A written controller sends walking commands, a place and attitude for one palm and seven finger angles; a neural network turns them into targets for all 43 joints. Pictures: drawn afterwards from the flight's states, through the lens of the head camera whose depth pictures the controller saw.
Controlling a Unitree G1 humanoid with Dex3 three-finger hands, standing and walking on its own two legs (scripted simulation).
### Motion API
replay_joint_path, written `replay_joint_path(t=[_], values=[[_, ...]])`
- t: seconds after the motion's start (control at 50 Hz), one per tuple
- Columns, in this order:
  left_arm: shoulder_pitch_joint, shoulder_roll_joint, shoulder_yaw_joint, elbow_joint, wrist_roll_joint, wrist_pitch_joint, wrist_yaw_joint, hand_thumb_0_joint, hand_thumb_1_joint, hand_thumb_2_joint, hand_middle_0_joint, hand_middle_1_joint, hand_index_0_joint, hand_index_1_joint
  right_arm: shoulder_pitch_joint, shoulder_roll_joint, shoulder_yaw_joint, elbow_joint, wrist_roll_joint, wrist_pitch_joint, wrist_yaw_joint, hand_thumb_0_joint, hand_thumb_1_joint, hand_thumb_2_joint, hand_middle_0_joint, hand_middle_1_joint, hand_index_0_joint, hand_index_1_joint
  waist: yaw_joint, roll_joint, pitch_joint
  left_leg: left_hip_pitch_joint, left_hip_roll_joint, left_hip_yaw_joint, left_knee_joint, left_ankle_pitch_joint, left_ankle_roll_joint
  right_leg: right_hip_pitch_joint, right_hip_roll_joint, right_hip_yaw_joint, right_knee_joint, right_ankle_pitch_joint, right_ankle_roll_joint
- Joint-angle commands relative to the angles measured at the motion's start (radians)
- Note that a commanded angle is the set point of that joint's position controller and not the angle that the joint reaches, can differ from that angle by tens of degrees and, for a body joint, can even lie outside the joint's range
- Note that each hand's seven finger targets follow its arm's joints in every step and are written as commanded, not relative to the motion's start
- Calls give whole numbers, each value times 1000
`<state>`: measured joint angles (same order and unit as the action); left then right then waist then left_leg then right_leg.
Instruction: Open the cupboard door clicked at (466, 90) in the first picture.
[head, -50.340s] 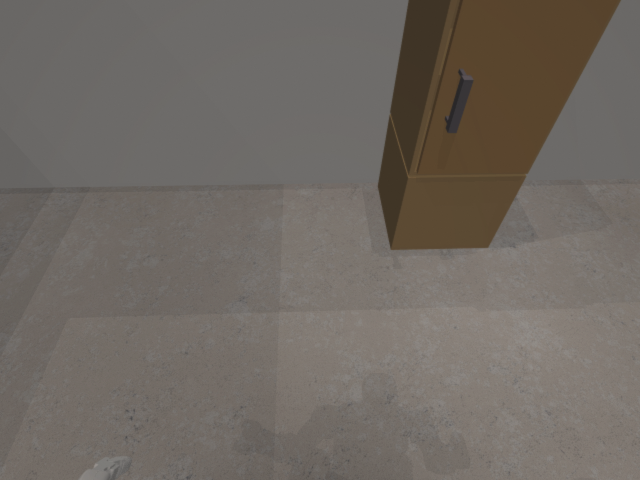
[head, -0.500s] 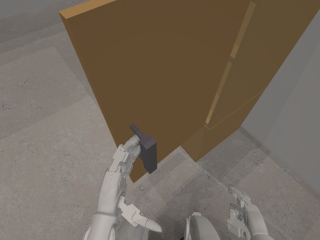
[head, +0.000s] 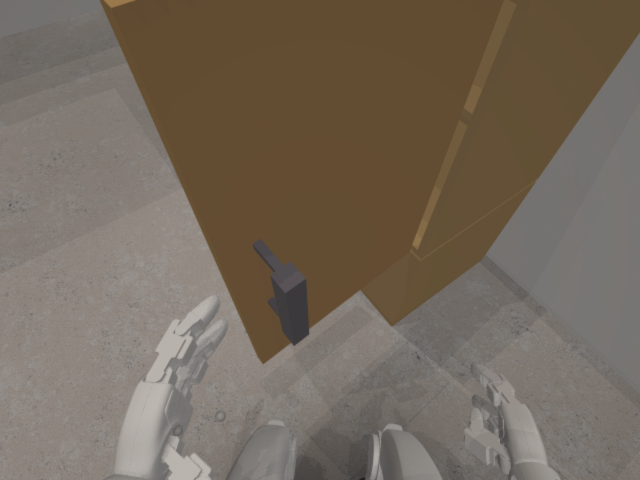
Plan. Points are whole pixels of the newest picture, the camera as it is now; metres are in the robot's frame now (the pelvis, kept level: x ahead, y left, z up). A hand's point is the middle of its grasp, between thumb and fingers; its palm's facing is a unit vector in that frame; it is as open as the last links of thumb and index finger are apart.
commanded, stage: draw the hand back to the body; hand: left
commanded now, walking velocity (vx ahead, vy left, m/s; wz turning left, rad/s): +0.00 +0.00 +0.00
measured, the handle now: (280, 294) +0.32 +0.08 +0.05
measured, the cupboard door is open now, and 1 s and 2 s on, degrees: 93 93 93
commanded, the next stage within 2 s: step back with the hand held close in 1.68 s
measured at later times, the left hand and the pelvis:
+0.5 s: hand (153, 412) +0.18 +0.15 +0.13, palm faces -0.06 -1.00 -0.05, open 16.3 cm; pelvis +0.00 +0.01 +0.04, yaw +0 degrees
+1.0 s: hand out of the picture +0.21 +0.24 +0.21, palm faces +0.28 -0.88 -0.38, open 12.7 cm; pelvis +0.03 +0.03 +0.11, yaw -1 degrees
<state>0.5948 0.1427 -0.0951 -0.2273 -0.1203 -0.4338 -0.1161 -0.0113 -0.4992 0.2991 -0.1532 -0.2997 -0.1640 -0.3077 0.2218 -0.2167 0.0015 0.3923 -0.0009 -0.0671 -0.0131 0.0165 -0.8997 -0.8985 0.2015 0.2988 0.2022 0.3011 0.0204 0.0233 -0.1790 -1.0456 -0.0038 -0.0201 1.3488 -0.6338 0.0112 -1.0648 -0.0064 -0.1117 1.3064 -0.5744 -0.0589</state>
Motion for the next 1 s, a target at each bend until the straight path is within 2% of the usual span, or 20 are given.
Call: replay_joint_path(t=[0.0,0.06,0.08,0.14,0.16,0.2,0.24,0.36,0.4,0.48,0.58,0.6,0.62,0.66,0.72,0.8,0.84,0.9,0.94,0.98], values=[[13,44,25,-231,-38,-74,-33,0,-500,300,-150,-300,-150,-300,-37,-103,-46,-163,4,-67,-20,0,-900,-900,200,300,200,300,-29,-39,-221,46,-28,-17,-155,237,6,258,3,129,-223,212,26],[10,47,18,-243,-35,-67,-33,0,-500,300,-150,-300,-150,-300,-43,-107,-46,-168,3,-74,-22,0,-900,-900,200,300,200,300,-24,-11,-221,57,-27,-19,-158,236,8,234,6,122,-214,191,21],[26,45,20,-238,-35,-60,-30,0,-500,300,-150,-300,-150,-300,-38,-106,-47,-168,4,-74,-21,0,-900,-900,200,300,200,300,-22,-25,-223,61,-27,-21,-163,233,7,235,8,115,-213,186,21],[42,131,97,-345,-37,-32,-6,0,-500,300,-150,-300,-150,-300,-33,-105,-50,-191,10,-59,-27,0,-900,-900,200,300,200,300,11,1,-273,111,-27,-19,-209,252,9,306,12,118,-243,187,18],[62,124,97,-367,-38,-16,-2,0,-500,300,-150,-300,-150,-300,-30,-100,-47,-199,14,-54,-28,0,-900,-900,200,300,200,300,12,12,-275,136,-29,-14,-226,265,9,327,11,117,-257,208,20],[77,107,97,-353,-49,21,4,0,-500,300,-150,-300,-150,-300,-23,-94,-44,-204,25,-41,-32,0,-900,-900,200,300,200,300,-4,-26,-212,148,-29,-13,-261,233,9,340,15,108,-306,172,29],[61,124,126,-330,-57,51,6,0,-500,300,-150,-300,-150,-300,-28,-99,-40,-202,31,-34,-43,0,-900,-900,200,300,200,300,-12,-54,-163,141,-26,-14,-278,203,12,355,15,122,-358,107,31],[48,138,149,-319,-94,77,-39,0,-500,300,-150,-300,-150,-300,-19,-111,-26,-200,37,-53,-59,0,-900,-900,200,300,200,300,-29,-55,-78,199,-24,-13,-341,163,12,379,7,127,-451,24,38],[49,161,176,-340,-109,74,-52,0,-500,300,-150,-300,-150,-300,-11,-114,-23,-198,39,-62,-61,0,-900,-900,200,300,200,300,-21,-12,-75,238,-22,-15,-370,176,11,396,10,115,-459,44,34],[59,182,221,-351,-132,83,-63,0,-500,300,-150,-300,-150,-300,-12,-113,-22,-189,45,-73,-62,0,-900,-900,200,300,200,300,-14,12,-62,296,-19,-17,-416,215,9,442,16,97,-479,100,33],[64,208,271,-378,-159,108,-77,0,-325,375,-156,-300,-156,-300,-11,-114,-20,-172,52,-89,-64,0,-900,-900,200,300,200,300,-6,29,-65,373,-14,-24,-470,297,7,509,24,69,-491,222,33],[111,360,312,-418,-3,195,58,0,-290,390,-158,-300,-158,-300,1,-110,-32,-171,33,-62,-98,0,-900,-900,200,300,200,300,52,36,-106,416,13,0,-536,329,11,577,-6,123,-542,252,19],[131,277,268,-459,14,244,118,0,-255,405,-159,-300,-159,-300,3,-94,-21,-179,30,-56,-107,0,-900,-900,200,300,200,300,22,64,-73,447,5,2,-553,354,11,578,-10,111,-559,283,24],[156,233,229,-439,53,315,179,0,-185,435,-161,-300,-161,-300,5,-90,-13,-149,25,-45,-112,0,-900,-900,200,300,200,300,14,64,-16,486,18,-3,-578,419,12,599,-7,83,-571,329,29],[97,263,248,-457,74,349,224,0,-80,480,-165,-300,-165,-300,-9,-101,-7,-132,21,-41,-117,0,-900,-900,200,300,200,300,5,10,11,555,25,-7,-622,423,15,631,-5,76,-624,330,36],[17,281,271,-458,88,357,258,0,60,540,-170,-300,-170,-300,-28,-108,7,-104,20,-63,-121,0,-900,-900,200,300,200,300,8,28,54,631,30,-22,-701,411,13,676,-6,72,-681,309,35],[-18,306,305,-441,91,357,268,0,130,570,-173,-300,-173,-300,-41,-113,11,-84,18,-76,-121,0,-900,-900,200,300,200,300,16,7,74,659,32,-29,-741,402,13,711,-6,71,-715,305,33],[-34,305,325,-455,91,349,270,0,235,615,-176,-300,-176,-300,-45,-109,15,-57,16,-97,-115,0,-900,-900,200,300,200,300,22,57,73,720,36,-29,-785,486,5,764,-8,71,-736,363,33],[-28,321,360,-430,88,350,270,0,305,645,-179,-300,-179,-300,-59,-111,16,-37,14,-104,-108,0,-900,-900,200,300,200,300,34,38,80,742,40,-31,-812,556,-2,816,-6,66,-757,407,32],[-45,319,378,-436,82,346,264,0,375,675,-181,-300,-181,-300,-66,-110,15,-22,12,-111,-100,0,-900,-900,200,300,200,300,32,30,89,771,42,-25,-835,615,-8,849,-7,66,-777,452,35]])
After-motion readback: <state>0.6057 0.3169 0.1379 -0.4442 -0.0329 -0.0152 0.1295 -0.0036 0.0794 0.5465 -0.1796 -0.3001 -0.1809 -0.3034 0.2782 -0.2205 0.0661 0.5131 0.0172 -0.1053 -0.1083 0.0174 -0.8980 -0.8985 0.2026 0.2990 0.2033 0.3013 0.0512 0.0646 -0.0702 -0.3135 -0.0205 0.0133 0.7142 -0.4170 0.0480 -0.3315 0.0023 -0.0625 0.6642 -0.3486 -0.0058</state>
